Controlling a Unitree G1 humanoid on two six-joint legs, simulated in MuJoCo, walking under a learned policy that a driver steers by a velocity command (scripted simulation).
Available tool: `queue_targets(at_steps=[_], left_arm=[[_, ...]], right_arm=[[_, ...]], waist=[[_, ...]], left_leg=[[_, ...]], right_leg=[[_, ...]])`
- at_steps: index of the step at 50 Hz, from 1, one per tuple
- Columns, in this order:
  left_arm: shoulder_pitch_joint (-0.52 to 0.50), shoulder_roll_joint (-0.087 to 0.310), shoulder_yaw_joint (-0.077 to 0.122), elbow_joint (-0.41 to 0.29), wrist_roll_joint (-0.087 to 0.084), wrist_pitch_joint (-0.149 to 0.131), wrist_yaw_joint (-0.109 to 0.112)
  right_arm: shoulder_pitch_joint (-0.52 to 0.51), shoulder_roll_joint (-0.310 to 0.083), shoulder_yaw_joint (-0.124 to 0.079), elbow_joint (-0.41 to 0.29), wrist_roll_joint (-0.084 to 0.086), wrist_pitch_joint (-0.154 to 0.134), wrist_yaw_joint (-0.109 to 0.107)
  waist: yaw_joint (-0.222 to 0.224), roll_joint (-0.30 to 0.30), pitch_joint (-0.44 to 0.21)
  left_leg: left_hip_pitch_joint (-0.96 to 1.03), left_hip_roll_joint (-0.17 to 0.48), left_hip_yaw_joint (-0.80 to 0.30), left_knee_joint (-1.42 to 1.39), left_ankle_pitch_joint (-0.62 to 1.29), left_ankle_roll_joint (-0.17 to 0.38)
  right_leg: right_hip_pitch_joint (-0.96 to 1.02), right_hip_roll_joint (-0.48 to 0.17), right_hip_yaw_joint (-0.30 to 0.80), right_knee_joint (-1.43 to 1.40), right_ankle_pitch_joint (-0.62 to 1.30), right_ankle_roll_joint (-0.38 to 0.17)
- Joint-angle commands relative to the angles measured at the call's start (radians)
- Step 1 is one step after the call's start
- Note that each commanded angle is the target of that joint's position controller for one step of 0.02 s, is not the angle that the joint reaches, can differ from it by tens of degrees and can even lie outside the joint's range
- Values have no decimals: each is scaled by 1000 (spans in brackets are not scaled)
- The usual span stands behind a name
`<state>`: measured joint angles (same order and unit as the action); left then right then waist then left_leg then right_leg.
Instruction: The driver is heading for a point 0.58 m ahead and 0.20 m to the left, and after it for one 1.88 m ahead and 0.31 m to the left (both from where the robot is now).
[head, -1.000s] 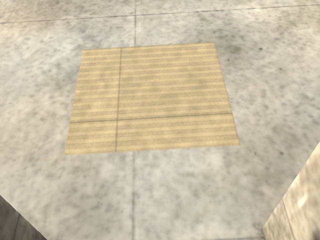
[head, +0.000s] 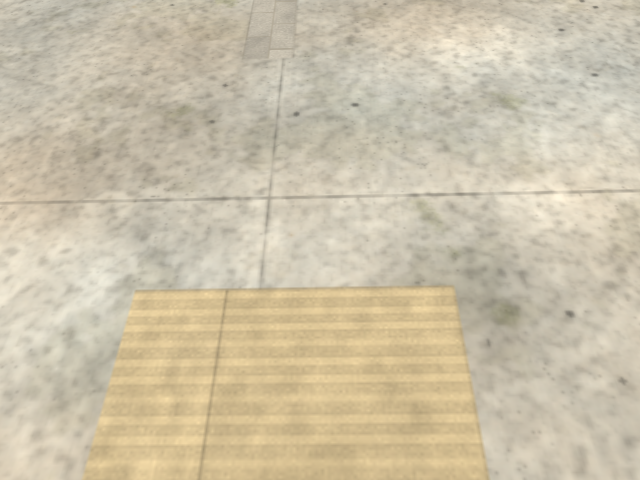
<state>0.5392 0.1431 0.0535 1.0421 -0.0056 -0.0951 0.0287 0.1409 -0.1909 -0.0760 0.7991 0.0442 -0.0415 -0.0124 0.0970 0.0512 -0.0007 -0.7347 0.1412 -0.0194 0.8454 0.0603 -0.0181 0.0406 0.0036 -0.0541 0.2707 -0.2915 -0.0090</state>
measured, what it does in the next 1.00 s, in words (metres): walks ahead, turning left: left foot, then right foot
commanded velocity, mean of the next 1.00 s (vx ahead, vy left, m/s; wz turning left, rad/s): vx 0.42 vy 0.00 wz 0.21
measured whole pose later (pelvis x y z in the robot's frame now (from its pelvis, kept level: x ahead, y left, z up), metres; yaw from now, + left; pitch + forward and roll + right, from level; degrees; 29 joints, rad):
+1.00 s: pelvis +0.55 +0.04 +0.00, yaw +15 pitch +1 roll -1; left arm 0.14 0.27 0.05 0.92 0.02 -0.06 0.01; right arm 0.20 -0.31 -0.10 0.78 0.02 0.03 -0.03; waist 0.01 0.03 0.07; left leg -0.58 0.06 -0.01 1.01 -0.36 -0.04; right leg -0.28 -0.03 -0.16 0.36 -0.10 -0.05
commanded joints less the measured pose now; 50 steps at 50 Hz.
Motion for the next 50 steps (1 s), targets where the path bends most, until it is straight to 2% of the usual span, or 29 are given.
queue_targets(at_steps=[1, 3, 5, 6, 7, 8, 9, 10, 11, 12, 13, 15, 16, 18, 21, 25, 29, 32, 34, 35, 36, 37, 38, 39, 40, 42, 44, 45, 50], left_arm=[[2, 204, 35, -63, -3, -12, 9], [35, 195, 32, -46, -22, -7, 11], [9, 204, 33, -48, -19, -1, 12], [-7, 233, 41, -49, -27, 6, 8], [-38, 242, 44, -58, -18, 14, 4], [-52, 240, 41, -47, -4, 28, -6], [54, 135, 8, -56, 24, 22, -14], [229, -27, -39, -63, -11, -7, -30], [91, 112, -9, -59, -53, -30, -31], [-92, 175, 9, -108, -65, -31, -23], [-167, 176, 8, -119, -34, -32, -10], [-158, 151, 17, -110, 1, -18, -6], [-148, 134, 16, -110, -3, -11, -12], [-167, 135, 20, -113, -8, 2, -17], [-325, 144, 21, -167, -3, 11, -15], [-478, 162, 27, -211, 3, 3, -28], [-619, 131, 11, -249, -5, -8, -52], [-638, 161, 11, -275, -20, -14, -67], [-600, 204, 21, -271, -11, -28, -70], [-537, 243, 34, -251, -1, -35, -63], [-409, 279, 51, -213, 9, -41, -55], [-258, 346, 67, -182, 28, -46, -49], [-198, 410, 75, -168, 37, -33, -50], [-198, 338, 54, -187, 23, -21, -53], [-296, 262, 32, -213, 12, -9, -48], [-406, 209, 13, -210, 7, 7, -33], [-427, 218, 15, -189, 42, 7, -32], [-449, 219, 13, -194, 45, 8, -30], [-480, 290, 31, -192, 23, 38, 0]], right_arm=[[-153, -32, 2, -98, 4, -19, 29], [-181, -49, 2, -116, -4, -34, 47], [-149, -83, -8, -115, -1, -44, 54], [-97, -104, -14, -101, -15, -51, 50], [20, -144, -32, -74, -19, -50, 48], [225, -183, -55, -4, -18, -51, 40], [323, -293, -70, 9, -28, -48, 28], [376, -355, -66, 41, -45, -55, 56], [321, -234, -37, 28, -50, -64, 58], [218, -183, -18, 18, -34, -74, 60], [147, -162, -6, 15, -34, -82, 62], [108, -132, 2, 40, -44, -90, 62], [119, -103, 10, 61, -50, -90, 56], [153, -106, 12, 88, -40, -93, 46], [202, -171, -2, 124, -32, -88, 21], [245, -170, 10, 138, -40, -73, 5], [328, -168, 14, 161, -23, -60, -2], [354, -172, 7, 177, -9, -44, -8], [342, -195, -11, 166, -14, -25, -13], [302, -218, -22, 147, -22, -18, -18], [274, -207, -20, 123, -27, -13, -18], [243, -170, -7, 67, -43, -12, -25], [433, -15, 33, 70, -42, -19, -25], [477, -94, 23, 84, -18, -19, -23], [373, -169, 1, 57, 0, -11, -29], [263, -184, -17, 37, -11, 12, -47], [279, -147, -27, 28, -16, 49, -43], [297, -137, -27, 23, -16, 60, -34], [173, -141, -27, -59, -26, 84, -7]], waist=[[-3, -128, 192], [-12, -138, 225], [-51, -167, 185], [-80, -188, 137], [-158, -184, 57], [-265, -161, -36], [-247, 124, -198], [-147, 463, -411], [-173, 263, -349], [-178, 165, -155], [-159, 19, -98], [-105, 47, -61], [-89, 72, -64], [-83, 48, -43], [-99, -11, 41], [-128, -19, 85], [-173, -8, 127], [-160, 8, 127], [-127, 51, 110], [-85, 76, 77], [-21, 60, -12], [23, -27, -188], [-51, -350, -381], [-49, -327, -512], [-55, -220, -362], [-86, -99, -149], [-129, -166, -93], [-145, -179, -86], [-129, -149, -88]], left_leg=[[51, -41, 37, -186, 76, 10], [78, -57, 32, -260, 59, 46], [147, -71, 26, -298, 27, 73], [220, -94, 43, -299, -28, 92], [367, -123, 60, -277, -81, 113], [602, -145, 81, -240, -137, 141], [894, 71, -202, -228, -199, 204], [1112, 279, -780, -550, -585, 365], [1020, 240, -821, -674, -718, 284], [876, 213, -620, -630, -581, 215], [728, 176, -464, -606, -388, 186], [587, 84, -268, -623, -147, 174], [603, 64, -227, -638, -78, 186], [609, 66, -186, -666, -23, 216], [618, 106, -202, -743, -114, 251], [621, 58, -143, -774, -115, 227], [642, 41, -121, -753, -115, 224], [738, 86, -157, -694, -95, 212], [784, 89, -176, -596, 18, 188], [781, 70, -174, -506, 170, 164], [743, 8, -148, -335, 285, 126], [565, -71, -105, -65, 103, 79], [204, -239, -35, 330, -667, 7], [176, -216, -183, 504, -756, 6], [114, -163, -155, 521, -709, 10], [139, -82, -84, 422, -579, -10], [243, -62, -46, 362, -525, -17], [259, -60, -43, 331, -505, -19], [264, -35, -11, 114, -335, -23]], right_leg=[[-154, -251, 127, -182, 145, -178], [-92, -271, 110, -169, 192, -158], [-7, -292, 91, -123, 317, -136], [34, -285, 71, -50, 476, -123], [28, -265, 46, 103, 640, -106], [-74, -204, -5, 354, 676, -75], [-320, -122, -17, 703, 343, -35], [-567, 60, 105, 1037, -276, -14], [-651, 21, 211, 1135, -231, -28], [-737, -37, 145, 1140, -153, -40], [-697, -89, 135, 1084, -49, -48], [-585, -147, 155, 947, 63, -53], [-571, -150, 151, 897, 67, -57], [-599, -146, 123, 832, 58, -46], [-737, -159, 125, 677, 156, -15], [-745, -116, 99, 445, 378, 17], [-665, -64, 72, 259, 464, 19], [-633, -60, 110, 182, 436, 14], [-571, -47, 118, 164, 351, -4], [-487, -27, 102, 168, 318, -15], [-309, -16, 85, 157, 387, -36], [-5, -155, 174, 240, 691, -91], [378, -462, 524, 251, 942, -262], [359, -483, 686, 171, 778, -288], [225, -438, 516, 140, 701, -249], [-62, -341, 282, 84, 686, -198], [-235, -299, 171, 27, 664, -207], [-267, -297, 139, 8, 643, -224], [-277, -335, 48, -71, 451, -255]])
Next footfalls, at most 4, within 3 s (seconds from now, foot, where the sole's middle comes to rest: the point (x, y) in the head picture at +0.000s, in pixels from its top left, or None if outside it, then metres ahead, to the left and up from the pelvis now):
0.16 left None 0.33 0.17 -0.78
0.74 right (400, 426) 0.67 -0.05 -0.78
1.20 left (281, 443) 0.61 0.21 -0.78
1.54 right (385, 429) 0.66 -0.02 -0.78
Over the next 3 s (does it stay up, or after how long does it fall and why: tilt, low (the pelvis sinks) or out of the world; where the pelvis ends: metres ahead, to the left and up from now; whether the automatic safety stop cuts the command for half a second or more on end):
stays up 1.19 0.37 -0.01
